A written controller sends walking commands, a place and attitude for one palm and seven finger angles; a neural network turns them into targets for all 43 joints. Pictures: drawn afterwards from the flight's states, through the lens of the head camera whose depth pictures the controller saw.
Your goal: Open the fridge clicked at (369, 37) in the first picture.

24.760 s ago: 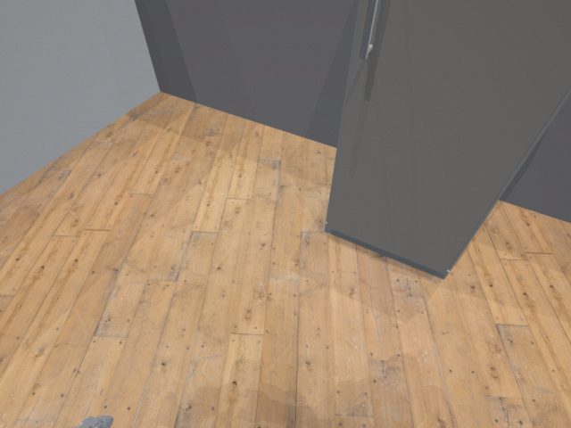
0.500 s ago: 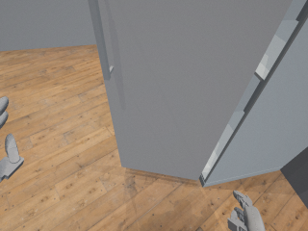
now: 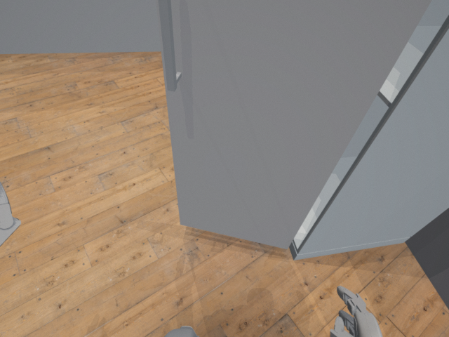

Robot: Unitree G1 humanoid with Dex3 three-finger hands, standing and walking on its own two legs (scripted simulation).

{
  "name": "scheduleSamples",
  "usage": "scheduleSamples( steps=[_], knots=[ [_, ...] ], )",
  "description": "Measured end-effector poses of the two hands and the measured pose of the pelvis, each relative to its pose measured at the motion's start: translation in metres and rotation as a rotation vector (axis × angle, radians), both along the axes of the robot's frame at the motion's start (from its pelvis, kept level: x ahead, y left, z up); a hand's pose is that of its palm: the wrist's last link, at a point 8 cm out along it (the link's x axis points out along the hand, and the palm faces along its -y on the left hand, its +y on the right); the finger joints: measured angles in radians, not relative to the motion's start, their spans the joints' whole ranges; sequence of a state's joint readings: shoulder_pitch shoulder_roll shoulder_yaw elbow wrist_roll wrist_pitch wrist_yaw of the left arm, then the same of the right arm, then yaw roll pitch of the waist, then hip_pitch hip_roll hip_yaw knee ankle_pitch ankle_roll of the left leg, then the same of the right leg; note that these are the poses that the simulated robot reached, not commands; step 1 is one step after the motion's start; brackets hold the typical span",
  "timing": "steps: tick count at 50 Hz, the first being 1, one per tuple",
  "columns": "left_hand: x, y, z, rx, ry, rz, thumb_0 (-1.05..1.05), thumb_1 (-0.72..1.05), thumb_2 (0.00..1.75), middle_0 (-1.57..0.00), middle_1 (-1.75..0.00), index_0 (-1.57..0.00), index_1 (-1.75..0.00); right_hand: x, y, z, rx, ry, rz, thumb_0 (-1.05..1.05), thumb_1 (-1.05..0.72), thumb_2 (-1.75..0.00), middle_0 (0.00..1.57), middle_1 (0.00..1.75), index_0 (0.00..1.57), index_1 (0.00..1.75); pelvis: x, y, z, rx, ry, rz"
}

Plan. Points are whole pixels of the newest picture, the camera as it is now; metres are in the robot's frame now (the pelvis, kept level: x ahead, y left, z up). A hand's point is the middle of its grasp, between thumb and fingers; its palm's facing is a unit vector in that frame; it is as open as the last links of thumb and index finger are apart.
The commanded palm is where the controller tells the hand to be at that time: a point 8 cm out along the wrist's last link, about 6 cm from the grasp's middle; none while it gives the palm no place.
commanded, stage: step back with the hand held close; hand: left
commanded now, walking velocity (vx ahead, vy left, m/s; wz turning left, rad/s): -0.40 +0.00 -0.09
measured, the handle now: (169, 12) +0.63 +0.17 +0.26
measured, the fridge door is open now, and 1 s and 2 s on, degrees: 67 67 67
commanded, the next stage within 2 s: stop stepping back and stand still in 0.44 s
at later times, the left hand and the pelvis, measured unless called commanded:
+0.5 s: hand out of the picture +0.13 +0.29 +0.19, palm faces +0.42 -0.82 -0.38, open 7.4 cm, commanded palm +0.09 +0.32 +0.19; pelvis -0.08 +0.03 +0.00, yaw -5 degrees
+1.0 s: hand out of the picture +0.06 +0.36 +0.19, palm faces +0.44 -0.87 -0.24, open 7.4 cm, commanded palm +0.00 +0.39 +0.19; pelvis -0.18 +0.11 +0.00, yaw -7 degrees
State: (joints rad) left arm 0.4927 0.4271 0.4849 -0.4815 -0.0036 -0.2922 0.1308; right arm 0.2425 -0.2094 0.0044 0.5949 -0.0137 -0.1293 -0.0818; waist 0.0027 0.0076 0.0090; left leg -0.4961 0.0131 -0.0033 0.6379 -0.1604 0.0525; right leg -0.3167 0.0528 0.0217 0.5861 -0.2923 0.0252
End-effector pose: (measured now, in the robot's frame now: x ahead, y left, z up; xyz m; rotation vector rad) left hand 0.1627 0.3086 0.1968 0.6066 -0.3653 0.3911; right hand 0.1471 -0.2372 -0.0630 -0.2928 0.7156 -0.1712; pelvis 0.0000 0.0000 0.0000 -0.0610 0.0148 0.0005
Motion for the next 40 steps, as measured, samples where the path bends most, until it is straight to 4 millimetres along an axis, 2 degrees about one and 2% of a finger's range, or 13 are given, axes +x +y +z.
scheduleSamples(
  steps=[8, 14, 18, 21, 24, 29, 33, 37, 40],
  knots=[
    [-0.020, -0.008, -0.008, -0.075, 0.015, -0.059, 0.02, 0.89, 0.90, -0.21, -0.30, -0.21, -0.30, -0.004, 0.004, 0.009, -0.011, -0.018, -0.001, 0.01, -0.90, -0.90, 0.21, 0.30, 0.20, 0.30, -0.019, 0.007, 0.003, 0.003, -0.010, -0.006],
    [-0.030, 0.016, -0.004, -0.038, -0.011, -0.065, 0.02, 0.88, 0.90, -0.22, -0.30, -0.22, -0.30, -0.016, 0.018, 0.019, -0.039, -0.055, -0.018, 0.01, -0.90, -0.90, 0.21, 0.30, 0.20, 0.30, -0.036, 0.023, 0.002, -0.036, -0.017, 0.009],
    [-0.048, 0.033, 0.004, -0.047, -0.014, -0.025, 0.02, 0.88, 0.90, -0.22, -0.30, -0.22, -0.30, -0.027, 0.033, 0.025, -0.012, -0.051, 0.007, 0.01, -0.90, -0.90, 0.21, 0.30, 0.20, 0.30, -0.048, 0.026, 0.011, -0.061, 0.006, 0.015],
    [-0.066, 0.033, 0.005, -0.086, -0.015, -0.018, 0.02, 0.89, 0.90, -0.21, -0.30, -0.21, -0.30, -0.035, 0.044, 0.025, 0.014, -0.056, 0.035, 0.01, -0.90, -0.90, 0.21, 0.30, 0.20, 0.30, -0.057, 0.028, 0.013, -0.053, 0.032, -0.012],
    [-0.077, 0.025, 0.000, -0.085, -0.035, -0.049, 0.02, 0.89, 0.90, -0.21, -0.30, -0.21, -0.30, -0.045, 0.049, 0.017, 0.018, -0.059, 0.054, 0.01, -0.90, -0.90, 0.21, 0.30, 0.20, 0.30, -0.074, 0.031, 0.004, -0.005, 0.036, -0.080],
    [-0.068, 0.028, -0.002, -0.132, -0.087, -0.140, 0.02, 0.89, 0.90, -0.21, -0.30, -0.21, -0.30, -0.078, 0.056, 0.013, -0.005, -0.029, -0.010, 0.01, -0.90, -0.90, 0.21, 0.30, 0.21, 0.31, -0.087, 0.048, 0.002, -0.014, 0.000, -0.077],
    [-0.066, 0.040, -0.006, -0.136, -0.025, -0.171, 0.02, 0.89, 0.90, -0.21, -0.30, -0.21, -0.30, -0.111, 0.061, 0.023, 0.002, -0.047, -0.071, 0.01, -0.90, -0.90, 0.21, 0.30, 0.21, 0.30, -0.111, 0.058, 0.007, -0.022, -0.011, -0.085],
    [-0.095, 0.043, 0.001, -0.115, 0.074, -0.184, 0.02, 0.89, 0.90, -0.21, -0.30, -0.21, -0.30, -0.150, 0.065, 0.038, 0.013, -0.053, -0.099, 0.01, -0.90, -0.90, 0.21, 0.30, 0.20, 0.30, -0.130, 0.065, 0.021, -0.036, -0.007, -0.088],
    [-0.128, 0.045, 0.009, -0.039, 0.099, -0.189, 0.02, 0.89, 0.90, -0.21, -0.30, -0.21, -0.30, -0.174, 0.063, 0.034, 0.000, -0.048, -0.102, 0.01, -0.90, -0.90, 0.21, 0.30, 0.20, 0.30, -0.146, 0.071, 0.016, 0.013, -0.002, -0.105]
  ],
)
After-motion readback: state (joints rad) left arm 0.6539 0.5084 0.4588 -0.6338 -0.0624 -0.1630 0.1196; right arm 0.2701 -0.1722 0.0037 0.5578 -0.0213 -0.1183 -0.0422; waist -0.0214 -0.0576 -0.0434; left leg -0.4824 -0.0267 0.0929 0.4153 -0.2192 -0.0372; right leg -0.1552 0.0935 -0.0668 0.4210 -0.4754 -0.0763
